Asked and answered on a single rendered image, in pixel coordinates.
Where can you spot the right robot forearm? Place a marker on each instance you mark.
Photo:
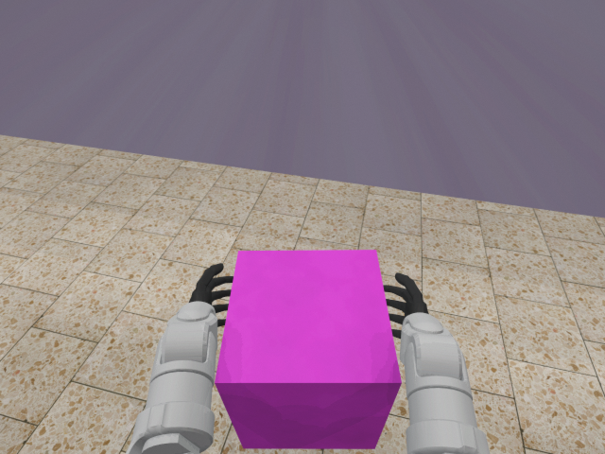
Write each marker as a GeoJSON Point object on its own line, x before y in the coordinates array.
{"type": "Point", "coordinates": [440, 402]}

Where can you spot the carton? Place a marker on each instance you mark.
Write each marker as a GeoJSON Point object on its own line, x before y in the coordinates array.
{"type": "Point", "coordinates": [307, 359]}

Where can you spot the robot left hand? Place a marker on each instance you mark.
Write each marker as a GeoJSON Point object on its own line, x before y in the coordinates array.
{"type": "Point", "coordinates": [205, 285]}

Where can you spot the left robot forearm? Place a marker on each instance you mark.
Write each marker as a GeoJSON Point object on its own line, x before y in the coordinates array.
{"type": "Point", "coordinates": [178, 417]}

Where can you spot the robot right hand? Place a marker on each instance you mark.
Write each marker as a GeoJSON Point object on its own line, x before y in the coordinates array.
{"type": "Point", "coordinates": [412, 296]}

